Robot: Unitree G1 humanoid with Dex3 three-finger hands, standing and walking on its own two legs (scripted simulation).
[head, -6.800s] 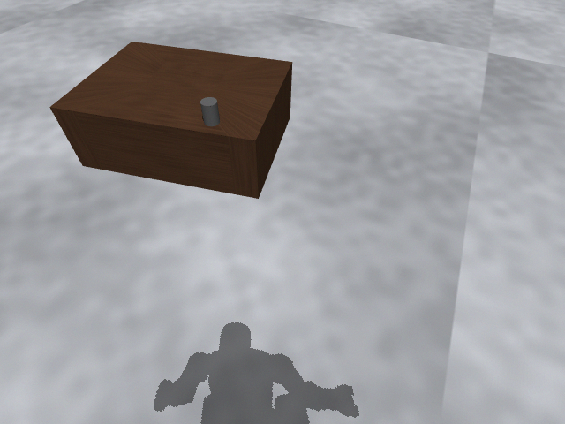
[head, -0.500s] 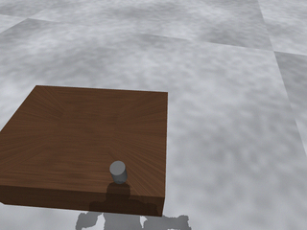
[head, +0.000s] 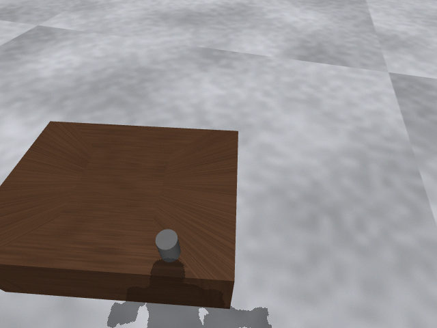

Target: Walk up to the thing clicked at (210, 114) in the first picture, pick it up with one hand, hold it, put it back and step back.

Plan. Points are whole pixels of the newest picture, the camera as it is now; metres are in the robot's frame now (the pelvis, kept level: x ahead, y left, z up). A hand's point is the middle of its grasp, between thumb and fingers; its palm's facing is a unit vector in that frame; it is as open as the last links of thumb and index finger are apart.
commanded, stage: stand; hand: left
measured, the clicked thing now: (168, 246) +0.44 +0.17 -0.37
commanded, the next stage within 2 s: go down in 0.26 s
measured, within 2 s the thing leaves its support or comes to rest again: neither
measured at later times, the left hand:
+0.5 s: hand out of the picture +0.12 +0.25 -0.16, palm faces +0.05 -0.94 -0.33, open 8.7 cm
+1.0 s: hand out of the picture +0.16 +0.27 -0.15, palm faces +0.04 -0.94 -0.33, open 16.5 cm
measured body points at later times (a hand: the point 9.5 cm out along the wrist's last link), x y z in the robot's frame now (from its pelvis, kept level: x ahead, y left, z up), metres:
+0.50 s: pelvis -0.01 +0.00 -0.01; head +0.03 +0.00 +0.44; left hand +0.12 +0.30 -0.13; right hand +0.08 -0.29 -0.14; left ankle -0.02 +0.15 -0.75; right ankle +0.00 -0.11 -0.75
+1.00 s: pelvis +0.01 +0.03 -0.03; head +0.05 +0.03 +0.42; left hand +0.16 +0.32 -0.13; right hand +0.15 -0.23 -0.12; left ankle -0.02 +0.15 -0.75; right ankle +0.00 -0.11 -0.75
